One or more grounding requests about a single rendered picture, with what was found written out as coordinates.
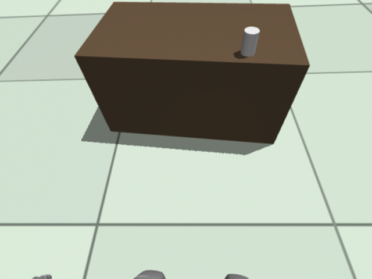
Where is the can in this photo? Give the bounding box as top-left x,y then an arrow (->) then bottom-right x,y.
241,27 -> 260,57

